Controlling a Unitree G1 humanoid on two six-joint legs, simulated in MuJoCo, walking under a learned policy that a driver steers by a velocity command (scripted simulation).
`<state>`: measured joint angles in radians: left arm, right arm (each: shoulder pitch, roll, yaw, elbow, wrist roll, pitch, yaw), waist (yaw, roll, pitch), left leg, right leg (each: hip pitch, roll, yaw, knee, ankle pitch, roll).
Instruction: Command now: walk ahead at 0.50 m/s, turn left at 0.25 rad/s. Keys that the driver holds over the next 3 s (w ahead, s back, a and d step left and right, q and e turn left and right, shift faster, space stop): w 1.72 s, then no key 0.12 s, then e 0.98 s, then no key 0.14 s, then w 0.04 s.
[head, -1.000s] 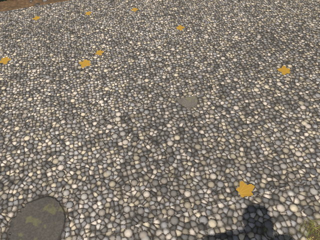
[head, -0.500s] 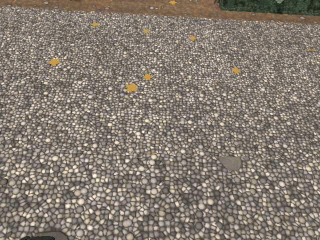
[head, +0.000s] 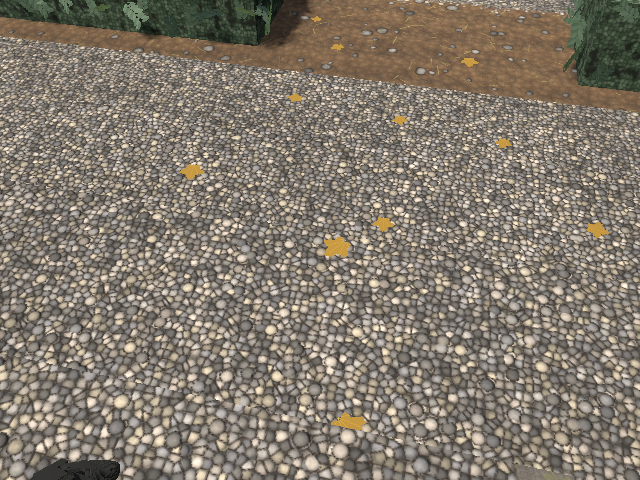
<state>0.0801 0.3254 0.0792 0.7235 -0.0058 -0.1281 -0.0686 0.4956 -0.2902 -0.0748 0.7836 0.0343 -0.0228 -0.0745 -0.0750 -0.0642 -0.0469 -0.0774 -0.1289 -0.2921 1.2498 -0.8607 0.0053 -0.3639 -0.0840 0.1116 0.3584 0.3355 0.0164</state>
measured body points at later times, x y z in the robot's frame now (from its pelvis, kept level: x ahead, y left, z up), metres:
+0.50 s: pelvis +0.26 -0.06 -0.06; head +0.28 -0.05 +0.39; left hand +0.16 +0.19 -0.19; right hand +0.55 -0.23 -0.09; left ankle +0.37 +0.03 -0.78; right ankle +0.07 -0.14 -0.77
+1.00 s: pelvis +0.50 -0.11 -0.07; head +0.50 -0.11 +0.38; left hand +0.61 +0.17 -0.17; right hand +0.56 -0.37 -0.20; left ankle +0.39 +0.03 -0.72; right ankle +0.50 -0.22 -0.78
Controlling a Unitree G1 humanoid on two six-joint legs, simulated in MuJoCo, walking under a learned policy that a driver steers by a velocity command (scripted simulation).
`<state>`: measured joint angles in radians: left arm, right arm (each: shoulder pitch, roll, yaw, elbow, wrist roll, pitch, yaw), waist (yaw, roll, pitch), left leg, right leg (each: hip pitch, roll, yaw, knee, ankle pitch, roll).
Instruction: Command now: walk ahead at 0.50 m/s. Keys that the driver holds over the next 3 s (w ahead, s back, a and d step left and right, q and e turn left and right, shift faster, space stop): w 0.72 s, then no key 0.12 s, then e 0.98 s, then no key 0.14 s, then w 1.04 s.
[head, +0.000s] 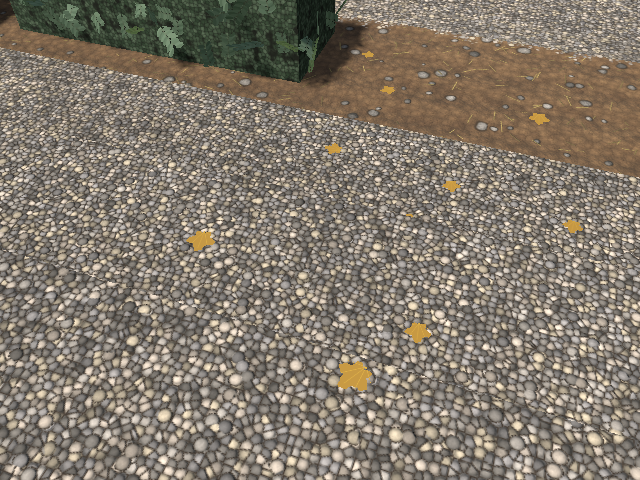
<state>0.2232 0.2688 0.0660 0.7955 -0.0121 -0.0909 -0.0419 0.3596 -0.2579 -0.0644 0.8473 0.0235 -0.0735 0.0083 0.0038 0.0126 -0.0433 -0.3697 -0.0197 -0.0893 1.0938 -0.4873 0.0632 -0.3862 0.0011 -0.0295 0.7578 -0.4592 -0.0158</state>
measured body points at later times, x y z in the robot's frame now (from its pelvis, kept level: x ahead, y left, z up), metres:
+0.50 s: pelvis +0.31 +0.07 -0.14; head +0.33 +0.08 +0.31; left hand +0.21 +0.33 -0.27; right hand +0.55 -0.15 -0.21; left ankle +0.40 +0.15 -0.88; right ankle +0.04 -0.11 -0.64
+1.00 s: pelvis +0.54 +0.05 -0.17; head +0.57 +0.04 +0.28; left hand +0.77 +0.26 -0.25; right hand +0.54 -0.21 -0.32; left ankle +0.41 +0.16 -0.83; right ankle +0.66 -0.05 -0.89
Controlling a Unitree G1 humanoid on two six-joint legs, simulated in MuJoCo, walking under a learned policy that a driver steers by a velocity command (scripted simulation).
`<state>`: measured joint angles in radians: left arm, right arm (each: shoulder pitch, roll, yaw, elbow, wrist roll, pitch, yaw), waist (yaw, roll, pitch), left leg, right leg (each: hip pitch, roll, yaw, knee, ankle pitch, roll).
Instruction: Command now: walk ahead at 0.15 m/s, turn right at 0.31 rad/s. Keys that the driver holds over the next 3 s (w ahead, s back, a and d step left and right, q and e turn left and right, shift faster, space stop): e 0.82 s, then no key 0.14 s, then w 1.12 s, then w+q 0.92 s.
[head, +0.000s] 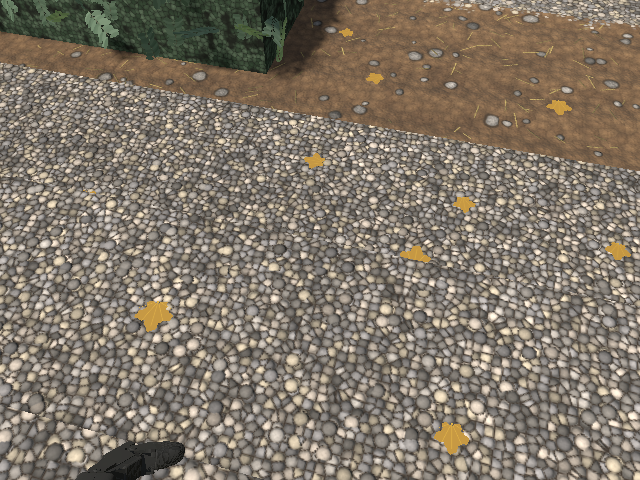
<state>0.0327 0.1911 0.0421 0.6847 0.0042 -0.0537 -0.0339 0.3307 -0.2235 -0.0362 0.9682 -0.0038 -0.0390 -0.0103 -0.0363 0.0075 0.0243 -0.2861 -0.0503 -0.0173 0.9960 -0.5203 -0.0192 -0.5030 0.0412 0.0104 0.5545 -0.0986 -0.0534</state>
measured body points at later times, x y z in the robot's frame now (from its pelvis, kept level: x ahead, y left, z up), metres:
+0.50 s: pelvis +0.04 +0.03 +0.02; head +0.07 +0.05 +0.47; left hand +0.25 +0.29 -0.09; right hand +0.08 -0.26 -0.08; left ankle +0.09 +0.14 -0.72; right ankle +0.02 -0.11 -0.64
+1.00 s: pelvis +0.02 -0.02 +0.02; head +0.04 -0.06 +0.47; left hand +0.30 +0.13 -0.06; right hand -0.02 -0.33 -0.10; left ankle +0.11 +0.12 -0.66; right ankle -0.02 -0.10 -0.72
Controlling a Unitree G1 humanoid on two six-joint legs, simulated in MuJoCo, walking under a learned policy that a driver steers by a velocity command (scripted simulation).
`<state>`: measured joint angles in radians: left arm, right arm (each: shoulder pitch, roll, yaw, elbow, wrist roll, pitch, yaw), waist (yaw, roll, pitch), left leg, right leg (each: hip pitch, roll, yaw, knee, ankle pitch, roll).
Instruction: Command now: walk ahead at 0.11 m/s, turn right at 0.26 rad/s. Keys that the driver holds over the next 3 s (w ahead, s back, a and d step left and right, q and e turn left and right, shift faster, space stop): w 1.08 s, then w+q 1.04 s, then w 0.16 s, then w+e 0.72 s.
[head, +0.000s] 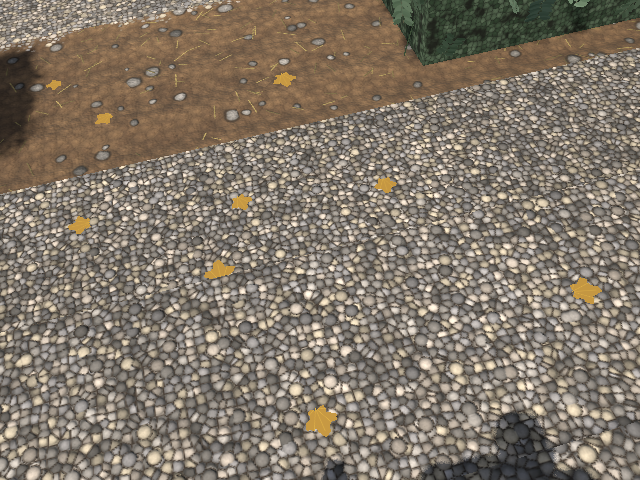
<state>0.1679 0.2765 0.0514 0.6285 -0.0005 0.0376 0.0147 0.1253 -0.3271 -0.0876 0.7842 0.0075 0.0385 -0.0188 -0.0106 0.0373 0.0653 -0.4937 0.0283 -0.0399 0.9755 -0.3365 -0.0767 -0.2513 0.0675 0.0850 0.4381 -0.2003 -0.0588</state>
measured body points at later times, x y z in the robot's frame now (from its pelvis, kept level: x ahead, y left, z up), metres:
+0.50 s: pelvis +0.12 +0.04 +0.00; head +0.14 +0.06 +0.45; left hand +0.30 +0.30 -0.10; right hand +0.10 -0.24 -0.12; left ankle +0.03 +0.14 -0.74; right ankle +0.25 -0.14 -0.69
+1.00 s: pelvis +0.37 +0.00 -0.01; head +0.39 -0.01 +0.44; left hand +0.38 +0.27 -0.14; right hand +0.55 -0.27 -0.10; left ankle +0.54 +0.17 -0.70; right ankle +0.29 -0.12 -0.74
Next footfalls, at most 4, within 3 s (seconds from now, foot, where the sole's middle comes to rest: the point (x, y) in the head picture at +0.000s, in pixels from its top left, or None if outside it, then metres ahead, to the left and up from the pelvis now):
0.24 left None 0.07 0.14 -0.78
0.64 right None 0.33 -0.12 -0.78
1.24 left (287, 407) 0.68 0.16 -0.96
1.66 right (338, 305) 0.96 0.03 -0.96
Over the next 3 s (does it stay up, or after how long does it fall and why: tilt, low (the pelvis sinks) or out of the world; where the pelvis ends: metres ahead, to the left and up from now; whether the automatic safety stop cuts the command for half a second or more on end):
stays up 1.40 0.47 -0.37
